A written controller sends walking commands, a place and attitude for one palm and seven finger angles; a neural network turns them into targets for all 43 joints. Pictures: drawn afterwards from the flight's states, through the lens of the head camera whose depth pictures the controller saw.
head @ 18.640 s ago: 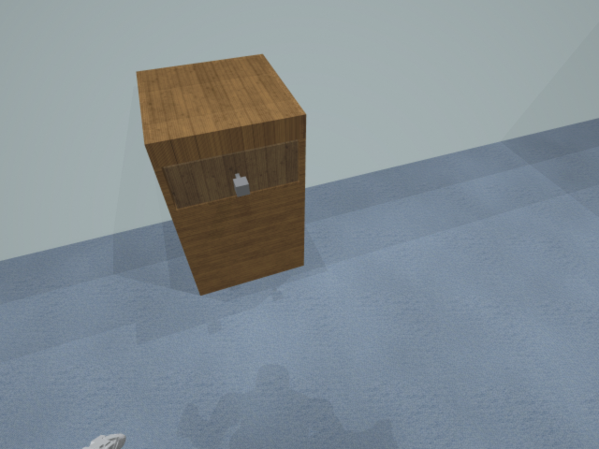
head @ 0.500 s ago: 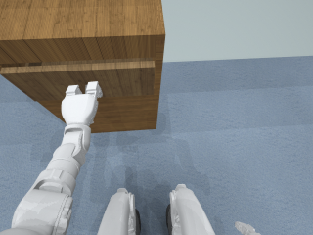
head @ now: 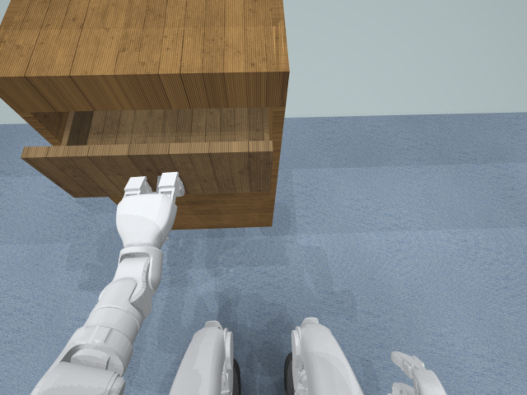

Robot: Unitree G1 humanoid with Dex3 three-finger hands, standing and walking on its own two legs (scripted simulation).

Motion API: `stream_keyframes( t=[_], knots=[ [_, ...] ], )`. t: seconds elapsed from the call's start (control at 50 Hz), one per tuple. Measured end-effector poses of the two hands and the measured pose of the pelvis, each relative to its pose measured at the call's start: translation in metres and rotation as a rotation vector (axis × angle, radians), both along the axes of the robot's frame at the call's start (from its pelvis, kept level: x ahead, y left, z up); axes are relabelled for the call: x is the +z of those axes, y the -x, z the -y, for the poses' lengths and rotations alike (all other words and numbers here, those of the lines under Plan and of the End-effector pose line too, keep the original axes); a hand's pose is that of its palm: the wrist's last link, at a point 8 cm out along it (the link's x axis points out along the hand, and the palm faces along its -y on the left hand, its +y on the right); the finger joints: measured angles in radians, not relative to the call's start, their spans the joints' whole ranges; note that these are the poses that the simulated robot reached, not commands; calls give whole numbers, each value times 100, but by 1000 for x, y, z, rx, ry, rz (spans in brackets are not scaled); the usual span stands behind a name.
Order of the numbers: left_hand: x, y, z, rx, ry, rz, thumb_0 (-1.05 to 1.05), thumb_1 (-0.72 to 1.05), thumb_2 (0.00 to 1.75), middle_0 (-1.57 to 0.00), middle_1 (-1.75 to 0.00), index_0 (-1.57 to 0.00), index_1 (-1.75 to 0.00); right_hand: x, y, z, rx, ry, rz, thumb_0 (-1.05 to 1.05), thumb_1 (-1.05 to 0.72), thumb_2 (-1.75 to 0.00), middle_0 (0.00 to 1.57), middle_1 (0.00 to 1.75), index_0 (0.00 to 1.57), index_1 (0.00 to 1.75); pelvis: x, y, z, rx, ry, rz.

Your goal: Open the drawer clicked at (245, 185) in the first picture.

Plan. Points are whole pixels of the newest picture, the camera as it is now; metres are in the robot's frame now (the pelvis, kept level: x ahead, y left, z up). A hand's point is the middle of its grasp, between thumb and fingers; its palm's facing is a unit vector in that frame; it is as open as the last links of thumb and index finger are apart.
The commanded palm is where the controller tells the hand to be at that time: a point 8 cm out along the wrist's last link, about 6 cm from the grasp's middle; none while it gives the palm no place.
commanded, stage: pull the drawer open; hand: left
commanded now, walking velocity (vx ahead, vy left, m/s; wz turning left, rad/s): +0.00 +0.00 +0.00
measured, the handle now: (160, 196) +0.43 +0.18 -0.08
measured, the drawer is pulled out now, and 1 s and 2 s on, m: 0.08 0.18 0.28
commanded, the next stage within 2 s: none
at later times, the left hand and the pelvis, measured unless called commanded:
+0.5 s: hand (157, 260) +0.33 +0.18 -0.09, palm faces -0.07 -0.07 -1.00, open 7.4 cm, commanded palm +0.30 +0.18 -0.04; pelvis -0.01 +0.00 +0.00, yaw +1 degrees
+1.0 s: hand (154, 286) +0.28 +0.18 -0.09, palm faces -0.07 -0.09 -0.99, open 7.4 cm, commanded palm +0.25 +0.18 -0.04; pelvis +0.00 -0.01 +0.00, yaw +0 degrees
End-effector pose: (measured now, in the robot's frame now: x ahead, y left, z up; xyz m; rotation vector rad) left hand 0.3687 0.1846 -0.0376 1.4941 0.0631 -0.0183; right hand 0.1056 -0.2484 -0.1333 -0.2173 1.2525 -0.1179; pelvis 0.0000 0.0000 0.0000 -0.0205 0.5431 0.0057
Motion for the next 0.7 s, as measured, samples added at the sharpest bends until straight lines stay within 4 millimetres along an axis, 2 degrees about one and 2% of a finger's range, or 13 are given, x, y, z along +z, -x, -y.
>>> stream_keyframes(
  t=[0.3,0.48,0.7],
  knots=[
    [0,37,2,7,-9,-9,5,52,69,-40,-135,-29,-135,1,1,0,5,-11,19,1,-90,-89,20,30,20,30,2,6,2,0,-6,24],
    [0,58,3,11,-6,-15,6,53,68,-39,-135,-28,-135,3,-15,0,33,-11,60,1,-90,-89,20,30,20,30,3,7,4,4,-9,35],
    [0,75,3,13,4,-15,6,53,69,-39,-135,-28,-135,6,-39,-2,59,-14,130,1,-90,-89,20,30,20,30,1,5,7,3,-12,42]
  ],
)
